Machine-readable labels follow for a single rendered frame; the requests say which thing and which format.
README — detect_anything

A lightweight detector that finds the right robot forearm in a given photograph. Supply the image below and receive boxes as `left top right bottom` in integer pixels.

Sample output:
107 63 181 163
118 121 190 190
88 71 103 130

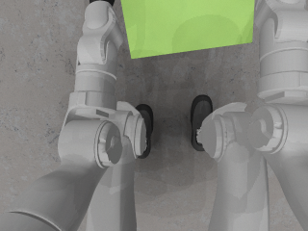
253 0 308 106

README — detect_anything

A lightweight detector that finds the right robot thigh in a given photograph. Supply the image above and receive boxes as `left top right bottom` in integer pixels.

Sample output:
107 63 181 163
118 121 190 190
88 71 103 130
206 112 270 231

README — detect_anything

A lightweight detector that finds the robot right foot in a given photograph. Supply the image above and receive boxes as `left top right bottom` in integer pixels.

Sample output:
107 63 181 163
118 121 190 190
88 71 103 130
191 94 213 152

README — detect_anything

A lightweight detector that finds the left robot forearm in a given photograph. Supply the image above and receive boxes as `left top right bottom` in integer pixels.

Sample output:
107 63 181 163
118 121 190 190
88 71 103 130
58 0 124 155

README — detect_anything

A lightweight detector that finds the robot left upper arm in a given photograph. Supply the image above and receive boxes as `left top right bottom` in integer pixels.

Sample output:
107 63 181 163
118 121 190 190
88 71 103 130
0 119 123 231

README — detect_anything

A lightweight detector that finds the robot right upper arm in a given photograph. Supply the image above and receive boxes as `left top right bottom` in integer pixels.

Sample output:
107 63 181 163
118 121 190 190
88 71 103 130
246 103 308 231

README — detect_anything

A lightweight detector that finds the carton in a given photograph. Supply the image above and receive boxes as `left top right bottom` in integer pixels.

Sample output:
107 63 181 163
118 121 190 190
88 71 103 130
120 0 255 59

